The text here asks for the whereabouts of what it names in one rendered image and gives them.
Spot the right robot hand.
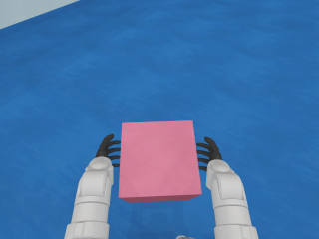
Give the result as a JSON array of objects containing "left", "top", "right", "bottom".
[{"left": 196, "top": 137, "right": 222, "bottom": 171}]

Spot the left robot forearm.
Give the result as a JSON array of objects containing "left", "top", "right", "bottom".
[{"left": 64, "top": 156, "right": 114, "bottom": 239}]

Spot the right robot forearm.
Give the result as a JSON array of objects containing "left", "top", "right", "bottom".
[{"left": 205, "top": 159, "right": 259, "bottom": 239}]

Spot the carton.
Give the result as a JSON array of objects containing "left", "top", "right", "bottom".
[{"left": 118, "top": 120, "right": 202, "bottom": 203}]

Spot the left robot hand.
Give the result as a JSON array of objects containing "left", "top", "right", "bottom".
[{"left": 95, "top": 134, "right": 121, "bottom": 167}]

